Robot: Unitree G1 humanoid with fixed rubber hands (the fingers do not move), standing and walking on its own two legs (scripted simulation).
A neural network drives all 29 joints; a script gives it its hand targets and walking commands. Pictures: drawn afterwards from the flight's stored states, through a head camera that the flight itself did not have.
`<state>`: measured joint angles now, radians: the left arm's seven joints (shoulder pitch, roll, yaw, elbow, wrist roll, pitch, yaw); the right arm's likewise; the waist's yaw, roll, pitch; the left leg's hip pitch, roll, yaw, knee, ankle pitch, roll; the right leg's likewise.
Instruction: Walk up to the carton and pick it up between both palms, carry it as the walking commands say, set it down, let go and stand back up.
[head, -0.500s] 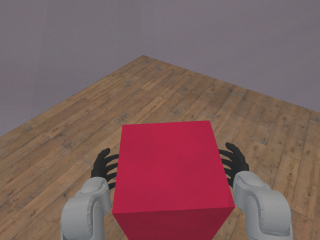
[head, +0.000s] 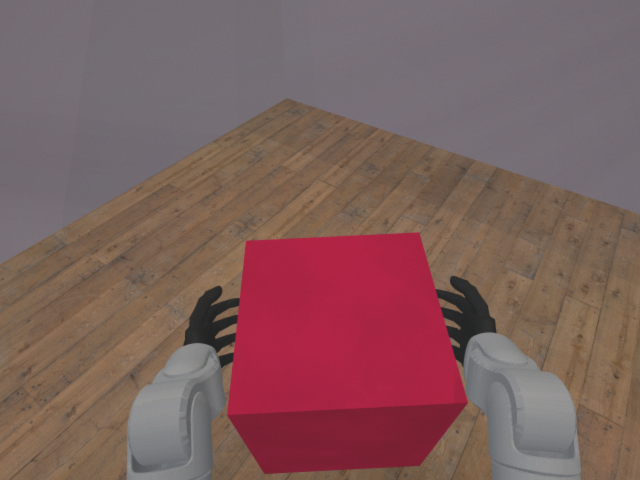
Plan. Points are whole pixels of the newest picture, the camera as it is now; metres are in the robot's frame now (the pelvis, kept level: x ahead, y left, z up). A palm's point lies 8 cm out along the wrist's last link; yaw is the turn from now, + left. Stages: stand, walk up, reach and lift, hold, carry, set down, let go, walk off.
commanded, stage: carry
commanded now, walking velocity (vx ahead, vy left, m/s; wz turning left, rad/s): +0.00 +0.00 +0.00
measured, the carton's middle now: (337, 359) +0.27 +0.00 +0.01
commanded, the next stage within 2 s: none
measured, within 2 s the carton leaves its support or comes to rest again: neither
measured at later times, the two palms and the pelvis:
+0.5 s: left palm (215, 353) +0.24 +0.14 +0.09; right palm (491, 345) +0.24 -0.16 +0.09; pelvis +0.00 -0.01 +0.00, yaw +0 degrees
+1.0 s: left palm (236, 330) +0.27 +0.12 +0.09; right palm (505, 331) +0.26 -0.18 +0.10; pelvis +0.03 -0.02 +0.00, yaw -4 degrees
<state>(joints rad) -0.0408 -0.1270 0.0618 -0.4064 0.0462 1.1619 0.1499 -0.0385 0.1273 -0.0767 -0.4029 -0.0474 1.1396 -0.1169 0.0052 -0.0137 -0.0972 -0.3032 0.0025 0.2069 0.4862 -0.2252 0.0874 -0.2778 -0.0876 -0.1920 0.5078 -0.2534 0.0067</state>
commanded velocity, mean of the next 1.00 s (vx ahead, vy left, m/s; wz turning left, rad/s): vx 0.10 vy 0.00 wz -0.12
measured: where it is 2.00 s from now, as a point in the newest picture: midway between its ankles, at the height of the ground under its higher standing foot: outside the picture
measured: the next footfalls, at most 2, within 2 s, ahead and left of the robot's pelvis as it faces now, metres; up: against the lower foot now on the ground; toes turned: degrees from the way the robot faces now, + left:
right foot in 1.76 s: +0.15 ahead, -0.14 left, +0.00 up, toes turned +14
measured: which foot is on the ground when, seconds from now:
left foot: down 0.00-1.00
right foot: down 0.00-1.00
